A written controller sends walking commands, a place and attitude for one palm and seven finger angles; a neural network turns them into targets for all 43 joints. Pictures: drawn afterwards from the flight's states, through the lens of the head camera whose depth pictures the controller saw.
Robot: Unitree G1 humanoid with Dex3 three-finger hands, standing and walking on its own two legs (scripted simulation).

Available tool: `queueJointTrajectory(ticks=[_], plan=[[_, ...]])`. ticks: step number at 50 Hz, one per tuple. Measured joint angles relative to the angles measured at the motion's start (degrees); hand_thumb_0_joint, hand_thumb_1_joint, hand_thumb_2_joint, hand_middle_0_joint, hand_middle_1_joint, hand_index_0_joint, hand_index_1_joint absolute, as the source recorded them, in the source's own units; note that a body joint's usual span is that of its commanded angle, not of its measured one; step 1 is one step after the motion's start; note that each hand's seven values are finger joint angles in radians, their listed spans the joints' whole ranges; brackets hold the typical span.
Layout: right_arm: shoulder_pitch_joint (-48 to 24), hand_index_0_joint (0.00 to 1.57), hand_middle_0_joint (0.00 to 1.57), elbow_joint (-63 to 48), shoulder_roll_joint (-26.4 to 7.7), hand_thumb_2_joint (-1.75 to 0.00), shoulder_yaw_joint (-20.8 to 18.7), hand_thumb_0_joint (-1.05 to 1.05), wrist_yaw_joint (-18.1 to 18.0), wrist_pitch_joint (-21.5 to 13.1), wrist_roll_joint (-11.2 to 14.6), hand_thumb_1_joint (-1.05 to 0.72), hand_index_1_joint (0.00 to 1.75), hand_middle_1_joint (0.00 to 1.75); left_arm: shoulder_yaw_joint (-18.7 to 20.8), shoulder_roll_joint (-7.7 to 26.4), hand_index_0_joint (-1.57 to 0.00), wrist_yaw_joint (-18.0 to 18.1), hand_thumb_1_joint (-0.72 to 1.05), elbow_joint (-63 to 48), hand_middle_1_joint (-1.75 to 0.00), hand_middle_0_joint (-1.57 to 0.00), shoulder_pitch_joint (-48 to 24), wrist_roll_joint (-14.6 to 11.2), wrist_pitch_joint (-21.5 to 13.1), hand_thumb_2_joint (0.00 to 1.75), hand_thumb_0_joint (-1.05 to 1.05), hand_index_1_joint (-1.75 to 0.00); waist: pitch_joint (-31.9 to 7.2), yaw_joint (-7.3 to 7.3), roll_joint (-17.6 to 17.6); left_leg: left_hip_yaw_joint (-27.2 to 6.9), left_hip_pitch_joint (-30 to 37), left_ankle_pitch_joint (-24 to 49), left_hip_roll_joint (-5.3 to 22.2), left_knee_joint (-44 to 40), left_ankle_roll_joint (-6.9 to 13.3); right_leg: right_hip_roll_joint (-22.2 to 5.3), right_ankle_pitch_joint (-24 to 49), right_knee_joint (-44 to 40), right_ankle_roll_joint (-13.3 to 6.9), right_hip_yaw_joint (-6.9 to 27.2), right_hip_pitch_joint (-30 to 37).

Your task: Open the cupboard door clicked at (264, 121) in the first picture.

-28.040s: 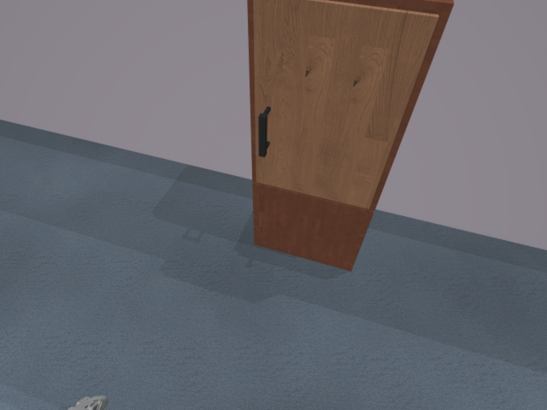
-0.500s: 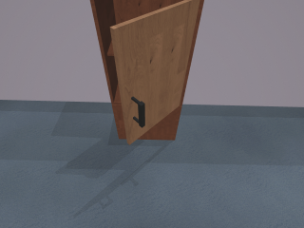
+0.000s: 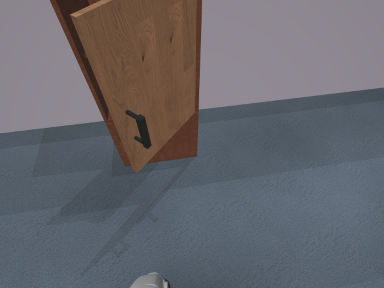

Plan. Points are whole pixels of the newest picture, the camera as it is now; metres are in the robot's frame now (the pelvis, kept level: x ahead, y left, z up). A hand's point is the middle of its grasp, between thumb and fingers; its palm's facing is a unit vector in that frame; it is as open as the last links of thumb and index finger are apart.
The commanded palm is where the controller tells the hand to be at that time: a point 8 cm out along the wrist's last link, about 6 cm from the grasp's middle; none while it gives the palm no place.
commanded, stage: walk to a spot facing it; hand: left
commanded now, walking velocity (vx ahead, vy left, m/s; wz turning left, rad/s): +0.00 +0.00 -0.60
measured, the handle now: (138, 129) +0.54 +0.22 -0.09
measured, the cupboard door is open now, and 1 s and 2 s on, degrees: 46 46 46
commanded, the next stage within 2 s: none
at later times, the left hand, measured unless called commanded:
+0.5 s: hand out of the picture +0.09 +0.18 -0.16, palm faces -0.17 -0.96 -0.24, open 7.4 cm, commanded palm none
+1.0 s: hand (175, 243) +0.23 +0.07 -0.15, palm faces -0.56 -0.78 -0.28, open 7.4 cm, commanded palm none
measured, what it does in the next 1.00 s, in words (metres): steps on the spot, turning right: left foot, then right foot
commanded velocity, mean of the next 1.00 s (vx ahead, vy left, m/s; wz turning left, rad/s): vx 0.00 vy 0.00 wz -0.60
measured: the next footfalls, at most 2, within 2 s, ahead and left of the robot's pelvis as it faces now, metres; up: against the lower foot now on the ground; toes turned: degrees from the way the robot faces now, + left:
left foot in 0.54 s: +0.10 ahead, +0.11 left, +0.00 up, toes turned -19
right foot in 0.86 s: +0.00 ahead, -0.17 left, +0.00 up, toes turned -34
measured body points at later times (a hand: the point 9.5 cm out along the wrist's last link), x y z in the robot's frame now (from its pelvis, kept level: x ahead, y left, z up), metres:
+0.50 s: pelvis +0.02 -0.01 +0.01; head +0.07 -0.02 +0.46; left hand +0.10 +0.23 -0.14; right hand +0.10 -0.28 -0.12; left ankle +0.05 +0.12 -0.70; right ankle -0.05 -0.09 -0.72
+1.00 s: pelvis +0.01 -0.04 +0.00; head +0.06 -0.08 +0.45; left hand +0.26 +0.11 -0.13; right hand -0.12 -0.29 -0.14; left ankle +0.06 +0.10 -0.66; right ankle -0.03 -0.14 -0.72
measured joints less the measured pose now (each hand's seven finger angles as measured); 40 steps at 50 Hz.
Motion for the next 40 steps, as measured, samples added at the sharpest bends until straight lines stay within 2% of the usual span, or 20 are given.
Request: queueJointTrajectory(ticks=[2,3,4,6,8,10,13,18,22,24,26,27,28,31,33,35,37,40], plan=[[-0.5,0.20,0.20,-0.9,-0.6,-0.90,-0.1,0.00,0.2,0.0,-0.3,-0.91,0.30,0.30,0.4,0.6,-0.20,-0.5,0.91,-1.2,-0.29,-0.20,-0.9,0.1,-0.1,0.90,0.00,-0.30,0.2,-0.09,1.0,1.3,-0.1,0.6,1.4,-0.4,-0.6,-1.2,1.1,-0.7,0.1,-2.4,-1.6],[-0.5,0.20,0.20,-1.4,-0.9,-0.90,-0.1,0.00,0.3,0.2,-0.2,-0.91,0.30,0.30,0.6,1.0,-0.20,-0.7,0.91,-2.0,-0.29,-0.20,-0.9,0.1,-0.3,0.90,0.00,-0.30,-0.1,-0.09,1.4,1.6,-0.7,0.4,2.0,0.4,-1.0,-1.6,3.5,-4.6,0.2,-3.1,-1.1],[-0.5,0.20,0.20,-1.6,-0.9,-0.90,-0.2,0.00,0.5,0.6,-0.1,-0.91,0.30,0.30,0.8,1.5,-0.20,-0.7,0.91,-2.8,-0.29,-0.20,-0.7,0.4,-0.8,0.90,0.00,-0.30,-0.5,-0.10,1.2,1.5,-2.0,-3.0,2.2,3.0,-1.5,-1.8,5.2,-7.4,-0.5,-2.8,-0.8],[-0.8,0.20,0.20,-1.4,-1.4,-0.90,-0.7,0.00,0.9,1.7,0.2,-0.91,0.30,0.30,0.7,1.9,-0.20,-0.2,0.91,-3.2,-0.29,-0.20,-1.3,0.7,-1.1,0.90,0.00,-0.30,-0.2,-0.34,2.0,-2.7,-4.6,-11.1,0.9,12.1,-1.7,-1.1,6.6,-7.1,-1.4,-3.2,-0.6],[-1.5,0.20,0.20,-1.3,-1.8,-0.90,-1.0,0.00,1.1,2.3,0.3,-0.91,0.30,0.30,0.6,1.8,-0.20,0.3,0.91,-3.5,-0.29,-0.20,-1.5,0.6,-1.3,0.90,0.00,-0.30,-0.1,-0.16,2.1,-5.7,-6.7,-12.7,-1.0,21.1,-1.8,-0.5,7.9,-8.9,-1.9,-2.4,0.4],[-2.4,0.20,0.20,-1.8,-1.8,-0.90,-1.1,0.00,1.1,2.2,0.4,-0.91,0.30,0.30,0.5,1.8,-0.20,0.7,0.91,-3.6,-0.29,-0.20,-1.4,0.5,-1.6,0.90,0.00,-0.30,0.1,0.06,1.6,-6.8,-7.3,-12.7,-2.2,25.9,-2.2,-0.1,9.5,-11.3,-2.2,-0.8,1.5],[-3.8,0.20,0.20,-3.2,-1.7,-0.90,-1.0,0.01,0.9,1.9,0.7,-0.91,0.30,0.30,0.4,1.5,-0.20,0.8,0.91,-3.8,-0.29,-0.20,-1.1,0.4,-1.8,0.90,0.00,-0.30,-0.2,0.09,1.0,-7.8,-6.8,-12.4,-3.4,27.6,-2.7,0.6,11.3,-14.1,-2.4,1.6,2.5],[-6.1,0.20,0.20,-5.3,-1.2,-0.90,-0.7,0.00,0.7,1.7,1.1,-0.91,0.30,0.30,0.3,1.2,-0.20,0.8,0.91,-4.8,-0.29,-0.20,-0.9,0.5,-1.7,0.90,0.00,-0.30,-0.6,0.49,0.2,-9.3,-4.8,-12.9,-4.5,24.4,-3.0,2.1,12.6,-16.1,-2.4,4.9,2.9],[-7.7,0.20,0.20,-6.9,-0.6,-0.90,-0.3,0.00,0.8,1.2,1.4,-0.91,0.30,0.30,0.5,1.5,-0.20,0.7,0.91,-5.6,-0.29,-0.20,-1.3,0.7,-1.6,0.90,0.00,-0.30,-0.5,1.29,-0.9,-10.1,-2.4,-13.8,-5.3,18.2,-2.7,3.1,12.7,-16.0,-2.0,7.5,2.4],[-8.1,0.20,0.20,-7.7,-0.3,-0.90,0.0,0.00,0.8,0.7,1.6,-0.91,0.30,0.30,0.6,1.8,-0.20,0.7,0.91,-5.9,-0.29,-0.20,-1.4,0.7,-1.5,0.90,0.00,-0.30,-0.6,1.47,-1.5,-10.4,-0.4,-12.8,-5.7,12.7,-2.4,3.5,12.4,-15.4,-1.6,8.7,2.0],[-7.8,0.20,0.20,-8.7,-0.2,-0.90,0.6,0.00,0.7,-0.1,1.7,-0.91,0.30,0.30,0.7,2.2,-0.20,0.6,0.91,-6.0,-0.29,-0.20,-1.2,0.4,-1.1,0.90,0.00,-0.30,-1.2,1.20,-1.8,-10.5,3.3,-7.0,-5.5,2.8,-1.8,4.4,11.2,-13.4,-0.9,9.8,0.9],[-7.1,0.20,0.20,-9.4,-0.6,-0.90,0.9,0.00,0.7,-0.8,1.4,-0.91,0.30,0.30,0.7,2.2,-0.20,0.5,0.91,-6.2,-0.29,-0.20,-1.0,0.1,-0.9,0.90,0.00,-0.30,-2.0,0.98,-0.8,-11.0,4.9,-5.6,-4.4,-1.0,-0.5,5.4,10.0,-10.3,-0.1,9.0,-0.9],[-6.9,0.20,0.20,-9.5,-0.4,-0.90,1.1,0.00,0.6,-1.3,1.2,-0.91,0.30,0.30,0.8,2.8,-0.20,0.2,0.91,-6.1,-0.29,-0.20,-1.6,0.0,-0.7,0.90,0.00,-0.30,-1.8,0.94,-1.5,-10.2,4.6,-7.1,-4.3,-0.3,0.0,4.7,6.2,-4.9,1.0,7.5,-3.2],[-5.3,0.20,0.20,-9.9,0.2,-0.90,2.2,0.00,0.4,-1.6,0.3,-0.91,0.30,0.30,1.2,4.6,-0.20,-0.5,0.91,-6.6,-0.29,-0.20,-4.2,0.5,-0.3,0.90,0.01,-0.30,-0.1,1.20,-3.0,-8.0,5.6,-8.2,-3.5,0.0,-0.2,1.8,0.4,12.1,3.9,2.5,-10.1],[-3.8,0.20,0.20,-9.8,0.3,-0.90,2.6,0.00,0.4,-1.5,0.1,-0.91,0.30,0.30,1.3,5.3,-0.20,-1.1,0.91,-7.3,-0.29,-0.20,-5.9,0.4,-0.2,0.90,0.01,-0.30,0.8,1.05,-2.7,-7.1,7.0,-7.1,-2.4,-1.9,-0.7,-0.4,1.1,17.0,4.9,0.0,-12.8],[-2.3,0.20,0.20,-9.4,-0.1,-0.90,2.6,0.00,0.5,-1.2,0.0,-0.91,0.30,0.30,1.2,5.6,-0.20,-1.6,0.91,-8.2,-0.29,-0.20,-7.2,0.3,0.0,0.90,0.01,-0.30,1.5,0.76,-1.9,-6.1,8.3,-6.5,-1.1,-3.5,-1.0,-2.3,2.3,15.7,5.3,-2.0,-13.8],[-0.9,0.20,0.20,-8.7,-0.6,-0.90,2.3,0.00,0.7,-0.9,-0.1,-0.91,0.30,0.30,1.0,5.7,-0.20,-2.1,0.91,-9.0,-0.29,-0.20,-8.3,0.3,0.1,0.90,0.01,-0.30,1.9,0.22,-1.0,-4.8,9.2,-6.5,0.2,-4.1,-1.4,-3.8,4.0,11.0,5.4,-3.3,-13.5],[1.0,0.20,0.20,-7.8,-1.8,-0.90,1.7,0.00,1.0,-0.6,-0.2,-0.91,0.30,0.30,0.7,5.7,-0.20,-2.6,0.91,-9.6,-0.29,-0.19,-9.9,0.3,0.1,0.90,0.01,-0.30,2.3,-0.99,0.4,-2.8,9.7,-7.5,1.9,-3.1,-2.3,-4.6,6.2,2.6,4.8,-4.7,-11.3]])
